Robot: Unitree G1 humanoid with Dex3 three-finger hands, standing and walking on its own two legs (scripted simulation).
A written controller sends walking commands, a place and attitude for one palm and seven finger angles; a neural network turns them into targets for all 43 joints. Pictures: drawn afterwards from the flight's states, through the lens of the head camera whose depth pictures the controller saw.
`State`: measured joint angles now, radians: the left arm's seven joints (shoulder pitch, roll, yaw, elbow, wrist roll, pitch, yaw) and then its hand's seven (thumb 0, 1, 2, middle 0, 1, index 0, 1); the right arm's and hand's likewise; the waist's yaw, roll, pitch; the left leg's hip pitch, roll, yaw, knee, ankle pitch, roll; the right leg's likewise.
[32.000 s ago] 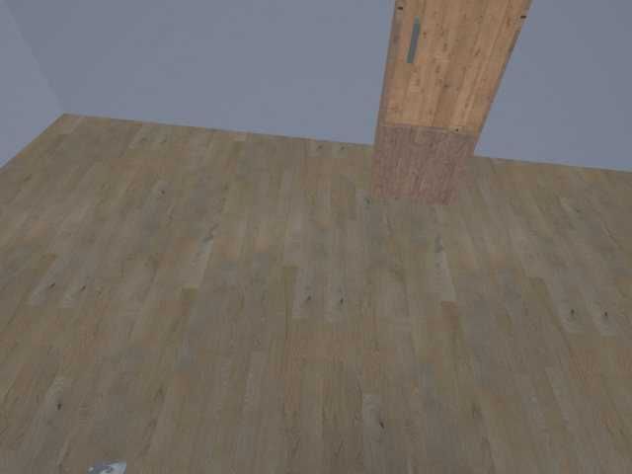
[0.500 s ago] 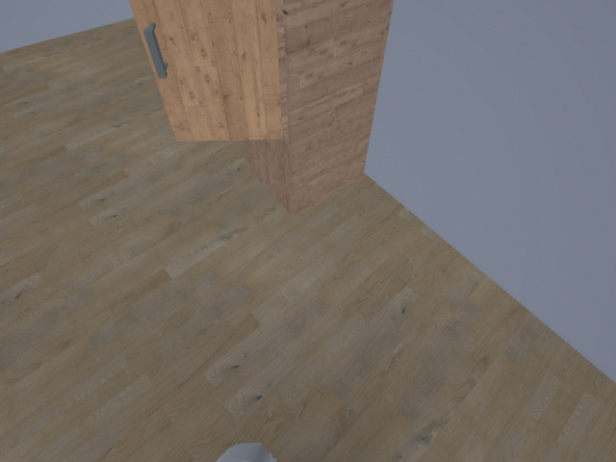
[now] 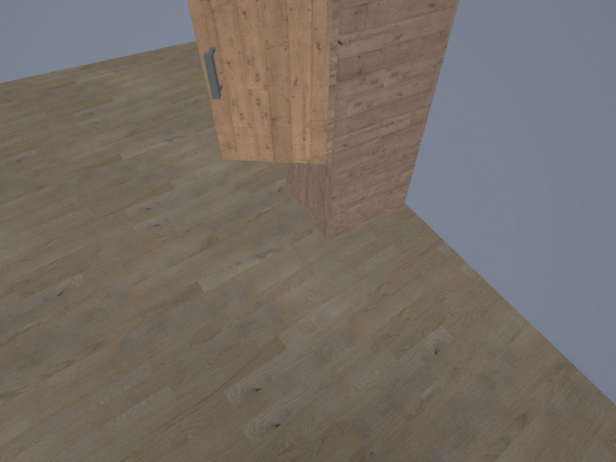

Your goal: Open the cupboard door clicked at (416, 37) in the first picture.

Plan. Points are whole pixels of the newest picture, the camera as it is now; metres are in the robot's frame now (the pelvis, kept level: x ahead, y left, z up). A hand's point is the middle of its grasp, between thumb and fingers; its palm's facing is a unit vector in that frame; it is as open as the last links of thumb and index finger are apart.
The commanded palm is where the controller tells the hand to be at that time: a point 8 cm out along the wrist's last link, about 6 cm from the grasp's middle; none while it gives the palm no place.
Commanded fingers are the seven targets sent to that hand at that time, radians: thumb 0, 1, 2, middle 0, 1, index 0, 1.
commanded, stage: take the last steps up to it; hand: left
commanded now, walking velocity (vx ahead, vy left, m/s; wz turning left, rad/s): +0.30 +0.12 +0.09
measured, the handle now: (214, 73) +1.05 +0.33 -0.02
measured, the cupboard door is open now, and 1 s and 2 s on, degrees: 56 56 56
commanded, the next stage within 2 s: come to a stop and stand still in 1.16 s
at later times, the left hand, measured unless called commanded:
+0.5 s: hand out of the picture +0.14 +0.28 -0.17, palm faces +0.09 -0.98 -0.17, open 7.4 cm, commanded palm none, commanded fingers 0.00 0.90 0.90 -0.20 -0.30 -0.20 -0.30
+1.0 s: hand (174, 323) +0.36 +0.27 -0.15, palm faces +0.07 -0.98 -0.20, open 7.2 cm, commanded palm none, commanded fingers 0.00 0.90 0.90 -0.20 -0.30 -0.20 -0.30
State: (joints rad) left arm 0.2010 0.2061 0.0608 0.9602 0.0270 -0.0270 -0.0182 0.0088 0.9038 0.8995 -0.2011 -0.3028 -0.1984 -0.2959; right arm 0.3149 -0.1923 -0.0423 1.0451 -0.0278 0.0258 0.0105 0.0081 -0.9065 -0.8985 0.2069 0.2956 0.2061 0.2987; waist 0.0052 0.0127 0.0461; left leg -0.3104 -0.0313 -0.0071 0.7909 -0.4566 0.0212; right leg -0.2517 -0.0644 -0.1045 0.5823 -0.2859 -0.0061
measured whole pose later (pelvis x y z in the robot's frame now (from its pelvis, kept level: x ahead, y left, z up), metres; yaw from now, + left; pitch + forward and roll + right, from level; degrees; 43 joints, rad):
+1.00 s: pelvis +0.34 +0.08 +0.02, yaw +1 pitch +0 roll +0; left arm 0.27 0.19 0.06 1.04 0.02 -0.07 0.00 -0.01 0.94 0.90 -0.20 -0.30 -0.20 -0.30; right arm 0.25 -0.17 -0.05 1.06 -0.03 -0.01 0.02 0.01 -0.91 -0.90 0.20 0.29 0.20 0.30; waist 0.00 -0.01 0.04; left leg -0.48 0.09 0.07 0.81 -0.27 -0.05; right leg -0.10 -0.03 -0.13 0.35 -0.25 -0.02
